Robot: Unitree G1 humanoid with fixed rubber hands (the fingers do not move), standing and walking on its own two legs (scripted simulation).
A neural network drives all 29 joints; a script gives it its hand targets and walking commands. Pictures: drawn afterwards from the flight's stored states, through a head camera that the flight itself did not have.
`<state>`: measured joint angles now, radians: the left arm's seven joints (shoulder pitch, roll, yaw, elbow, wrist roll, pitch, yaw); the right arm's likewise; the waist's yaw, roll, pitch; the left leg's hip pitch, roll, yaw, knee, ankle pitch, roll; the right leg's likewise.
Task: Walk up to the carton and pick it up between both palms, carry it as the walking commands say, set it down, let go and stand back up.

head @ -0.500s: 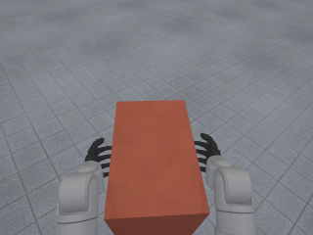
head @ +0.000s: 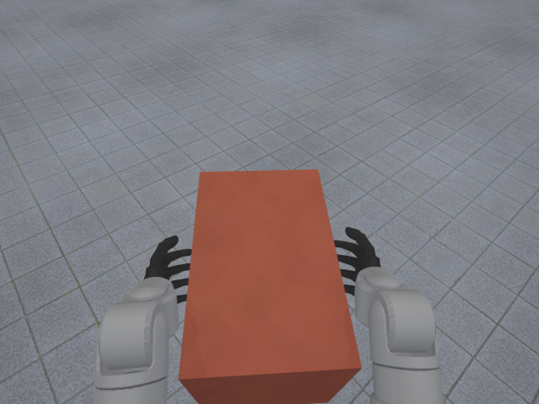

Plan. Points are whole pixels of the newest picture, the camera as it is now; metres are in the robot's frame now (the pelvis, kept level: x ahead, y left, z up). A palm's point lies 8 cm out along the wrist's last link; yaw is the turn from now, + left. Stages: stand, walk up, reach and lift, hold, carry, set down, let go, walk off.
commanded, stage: carry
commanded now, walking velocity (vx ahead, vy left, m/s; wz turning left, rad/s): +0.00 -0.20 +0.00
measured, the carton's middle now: (263, 285) +0.32 +0.01 +0.02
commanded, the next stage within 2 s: none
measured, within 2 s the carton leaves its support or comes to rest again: neither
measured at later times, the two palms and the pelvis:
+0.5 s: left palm (242, 341) +0.21 +0.04 +0.09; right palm (468, 323) +0.23 -0.23 +0.09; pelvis -0.06 -0.11 +0.00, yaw +1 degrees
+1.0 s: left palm out of the picture +0.14 -0.09 +0.09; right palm out of the picture +0.16 -0.36 +0.09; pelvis -0.13 -0.25 +0.00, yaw +1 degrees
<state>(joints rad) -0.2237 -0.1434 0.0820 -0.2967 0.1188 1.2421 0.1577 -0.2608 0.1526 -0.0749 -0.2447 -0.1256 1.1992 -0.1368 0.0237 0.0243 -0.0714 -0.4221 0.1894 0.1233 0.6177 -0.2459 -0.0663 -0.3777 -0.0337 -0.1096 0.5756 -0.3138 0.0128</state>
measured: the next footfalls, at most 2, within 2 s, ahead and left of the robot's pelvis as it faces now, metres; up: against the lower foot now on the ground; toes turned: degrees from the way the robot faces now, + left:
left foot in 0.28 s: -0.01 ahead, +0.05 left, +0.00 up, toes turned +12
right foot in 0.52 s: +0.00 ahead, -0.26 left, +0.00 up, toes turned -6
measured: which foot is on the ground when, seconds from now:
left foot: down 0.00-0.02, up 0.04-0.26, down 0.28-0.54, up 0.56-0.78, down 0.80-1.00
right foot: down 0.00-0.30, up 0.32-0.50, down 0.52-0.80, up 0.82-1.00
